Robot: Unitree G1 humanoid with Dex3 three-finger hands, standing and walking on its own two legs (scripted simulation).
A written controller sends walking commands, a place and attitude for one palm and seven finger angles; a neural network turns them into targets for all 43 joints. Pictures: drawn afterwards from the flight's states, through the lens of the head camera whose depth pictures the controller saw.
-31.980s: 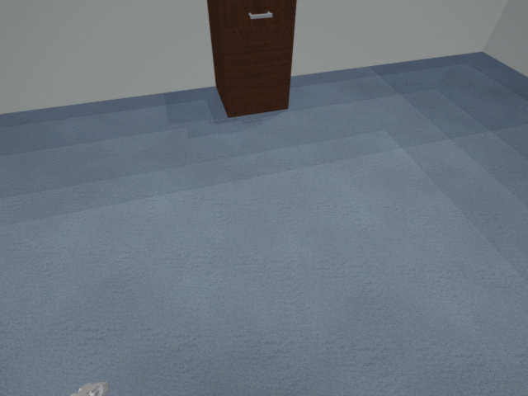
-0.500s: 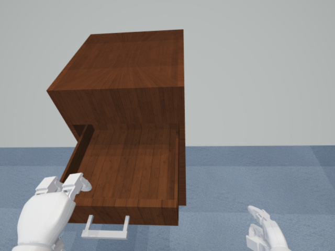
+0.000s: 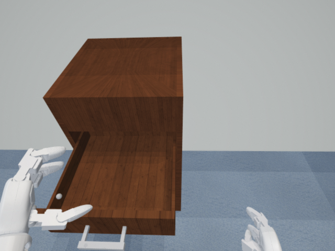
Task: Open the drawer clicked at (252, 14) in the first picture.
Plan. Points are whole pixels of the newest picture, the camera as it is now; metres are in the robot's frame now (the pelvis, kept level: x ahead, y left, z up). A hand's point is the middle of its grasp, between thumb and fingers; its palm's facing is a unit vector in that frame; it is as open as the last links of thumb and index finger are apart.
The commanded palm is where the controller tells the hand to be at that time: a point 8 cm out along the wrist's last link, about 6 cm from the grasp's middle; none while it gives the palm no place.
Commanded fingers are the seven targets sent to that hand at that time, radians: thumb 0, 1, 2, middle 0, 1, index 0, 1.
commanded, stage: draw the hand back to the body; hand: left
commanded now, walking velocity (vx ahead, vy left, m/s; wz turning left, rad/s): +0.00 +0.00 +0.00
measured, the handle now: (103, 238) +0.18 +0.21 -0.13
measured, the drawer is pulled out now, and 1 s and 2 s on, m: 0.30 0.30 0.30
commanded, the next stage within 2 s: step back with the hand held close in 0.60 s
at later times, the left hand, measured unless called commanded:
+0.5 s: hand (47, 190) +0.18 +0.23 +0.16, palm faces +0.39 -0.82 -0.41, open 7.9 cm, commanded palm +0.13 +0.27 +0.18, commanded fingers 0.00 0.90 0.90 -0.20 -0.30 -0.20 -0.30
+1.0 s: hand (48, 197) +0.17 +0.23 +0.14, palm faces +0.23 -0.83 -0.51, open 7.4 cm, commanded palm +0.11 +0.28 +0.18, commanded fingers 0.00 0.90 0.90 -0.20 -0.30 -0.20 -0.30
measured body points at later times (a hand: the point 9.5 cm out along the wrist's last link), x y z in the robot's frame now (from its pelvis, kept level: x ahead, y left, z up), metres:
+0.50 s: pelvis +0.00 -0.01 +0.01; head -0.01 -0.04 +0.46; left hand +0.15 +0.27 +0.18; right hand +0.20 -0.22 -0.07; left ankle -0.01 +0.11 -0.73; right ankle -0.06 -0.12 -0.73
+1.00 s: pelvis -0.03 +0.00 +0.01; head +0.02 -0.01 +0.46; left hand +0.15 +0.27 +0.17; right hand +0.16 -0.24 -0.08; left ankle -0.01 +0.11 -0.73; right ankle -0.06 -0.12 -0.73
